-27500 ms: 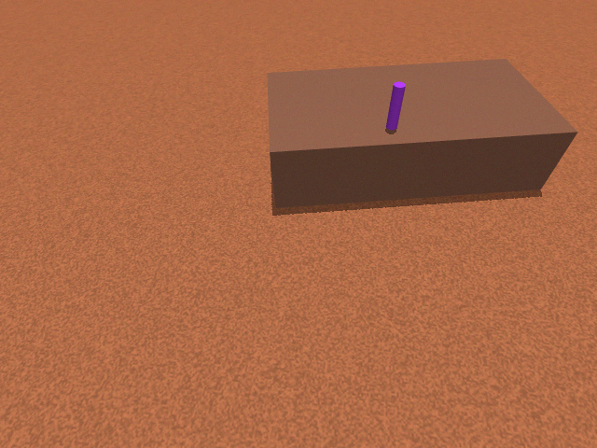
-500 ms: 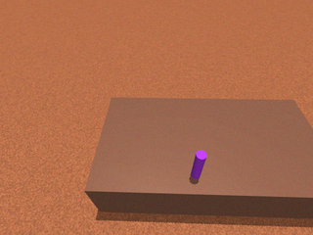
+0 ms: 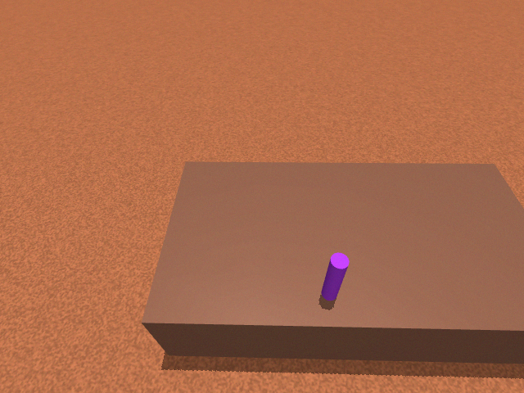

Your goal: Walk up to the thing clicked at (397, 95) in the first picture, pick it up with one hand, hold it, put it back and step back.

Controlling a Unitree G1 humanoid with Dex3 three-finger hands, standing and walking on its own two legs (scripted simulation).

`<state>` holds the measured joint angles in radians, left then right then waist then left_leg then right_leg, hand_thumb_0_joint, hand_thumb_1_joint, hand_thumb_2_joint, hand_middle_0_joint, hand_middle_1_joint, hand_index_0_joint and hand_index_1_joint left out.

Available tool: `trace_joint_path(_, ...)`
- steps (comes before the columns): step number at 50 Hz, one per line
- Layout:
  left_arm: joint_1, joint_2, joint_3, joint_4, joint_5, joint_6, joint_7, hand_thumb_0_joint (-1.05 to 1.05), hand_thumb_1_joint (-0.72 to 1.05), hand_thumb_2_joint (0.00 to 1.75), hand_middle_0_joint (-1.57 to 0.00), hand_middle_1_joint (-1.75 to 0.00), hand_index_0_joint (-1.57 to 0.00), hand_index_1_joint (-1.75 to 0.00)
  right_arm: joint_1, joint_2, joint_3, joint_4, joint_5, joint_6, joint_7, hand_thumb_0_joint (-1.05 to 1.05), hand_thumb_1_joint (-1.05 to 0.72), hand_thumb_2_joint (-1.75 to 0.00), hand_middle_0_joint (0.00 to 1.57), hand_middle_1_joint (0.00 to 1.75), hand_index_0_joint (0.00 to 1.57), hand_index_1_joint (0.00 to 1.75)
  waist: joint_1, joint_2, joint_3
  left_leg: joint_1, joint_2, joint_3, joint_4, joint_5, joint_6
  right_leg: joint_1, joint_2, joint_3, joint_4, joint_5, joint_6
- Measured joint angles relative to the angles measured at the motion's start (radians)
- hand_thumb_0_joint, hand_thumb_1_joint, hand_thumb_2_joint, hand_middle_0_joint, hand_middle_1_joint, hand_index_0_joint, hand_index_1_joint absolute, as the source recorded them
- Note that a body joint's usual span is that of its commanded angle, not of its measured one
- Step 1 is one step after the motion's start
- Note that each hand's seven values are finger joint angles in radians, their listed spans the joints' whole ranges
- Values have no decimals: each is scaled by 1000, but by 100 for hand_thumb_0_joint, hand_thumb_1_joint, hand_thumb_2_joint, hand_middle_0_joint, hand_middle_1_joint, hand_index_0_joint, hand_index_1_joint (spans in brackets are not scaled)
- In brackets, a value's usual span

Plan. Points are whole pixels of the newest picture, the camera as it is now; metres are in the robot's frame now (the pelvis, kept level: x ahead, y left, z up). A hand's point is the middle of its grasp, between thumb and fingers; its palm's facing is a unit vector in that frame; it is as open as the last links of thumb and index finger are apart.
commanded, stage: stand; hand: right
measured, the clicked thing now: (334, 278) +0.48 -0.16 -0.36
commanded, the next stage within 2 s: step back in 0.78 s
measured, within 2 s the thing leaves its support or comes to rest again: neither
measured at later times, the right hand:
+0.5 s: hand out of the picture +0.07 -0.25 -0.16, palm faces -0.03 +0.94 -0.34, open 7.4 cm
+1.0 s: hand out of the picture +0.06 -0.26 -0.16, palm faces -0.01 +0.92 -0.39, open 7.4 cm
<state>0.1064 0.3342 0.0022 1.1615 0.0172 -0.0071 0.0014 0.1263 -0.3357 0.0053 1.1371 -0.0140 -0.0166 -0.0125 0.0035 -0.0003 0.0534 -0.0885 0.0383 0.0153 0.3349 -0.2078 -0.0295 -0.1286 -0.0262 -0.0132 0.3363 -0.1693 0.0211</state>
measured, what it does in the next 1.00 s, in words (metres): stands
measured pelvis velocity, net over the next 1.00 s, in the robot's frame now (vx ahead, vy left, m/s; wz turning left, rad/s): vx -0.03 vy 0.01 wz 0.00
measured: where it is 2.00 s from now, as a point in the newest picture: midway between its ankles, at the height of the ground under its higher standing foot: outside the picture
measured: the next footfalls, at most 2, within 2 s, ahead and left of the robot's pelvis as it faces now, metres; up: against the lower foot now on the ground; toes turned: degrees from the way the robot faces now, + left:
right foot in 1.42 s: -0.09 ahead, -0.10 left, +0.00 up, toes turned +0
left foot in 1.74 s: -0.15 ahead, +0.14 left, +0.00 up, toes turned -3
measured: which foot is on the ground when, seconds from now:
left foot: down 0.00-1.00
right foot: down 0.00-1.00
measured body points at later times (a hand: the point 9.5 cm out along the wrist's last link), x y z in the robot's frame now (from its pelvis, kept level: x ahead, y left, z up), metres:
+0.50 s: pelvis +0.00 +0.00 +0.00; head +0.01 +0.00 +0.45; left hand +0.07 +0.30 -0.13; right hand +0.07 -0.30 -0.14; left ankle -0.02 +0.14 -0.75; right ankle +0.01 -0.13 -0.75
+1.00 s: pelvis -0.03 +0.01 -0.02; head +0.02 +0.02 +0.43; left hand +0.07 +0.33 -0.14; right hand +0.06 -0.31 -0.14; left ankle -0.04 +0.13 -0.73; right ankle +0.01 -0.13 -0.75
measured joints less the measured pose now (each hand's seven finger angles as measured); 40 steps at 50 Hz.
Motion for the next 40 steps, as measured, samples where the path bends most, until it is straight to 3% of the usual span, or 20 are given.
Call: trace_joint_path(40, 8, 7, 9, -19, -4, 1, -4, 0, 90, 90, -20, -30, -20, -30, 0, -9, -9, -2, 1, 11, 13, 1, -90, -90, 20, 30, 21, 30, -4, 7, -4, -7, 7, -7, -5, 4, -5, -4, 7, -8, -5, 2, -7)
